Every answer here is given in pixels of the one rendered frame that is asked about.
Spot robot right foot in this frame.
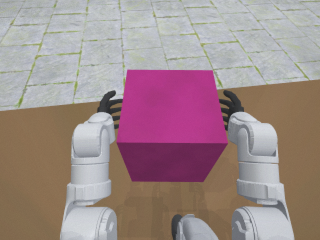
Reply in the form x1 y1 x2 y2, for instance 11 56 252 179
171 214 182 240

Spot left robot forearm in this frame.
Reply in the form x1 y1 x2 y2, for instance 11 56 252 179
60 112 116 240

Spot left robot upper arm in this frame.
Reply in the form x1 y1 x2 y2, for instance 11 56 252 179
60 207 117 240

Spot right robot forearm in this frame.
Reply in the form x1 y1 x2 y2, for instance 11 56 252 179
227 111 295 240

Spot left robot hand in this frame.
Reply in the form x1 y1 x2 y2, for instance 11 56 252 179
97 90 123 129

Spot right robot hand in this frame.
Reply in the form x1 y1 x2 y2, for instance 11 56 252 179
219 90 244 131

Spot right robot upper arm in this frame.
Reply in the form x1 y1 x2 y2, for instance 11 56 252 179
231 206 294 240

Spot carton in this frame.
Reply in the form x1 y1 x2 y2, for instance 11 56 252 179
116 69 228 182

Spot right robot thigh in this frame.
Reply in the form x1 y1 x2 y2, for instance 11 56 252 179
177 217 219 240

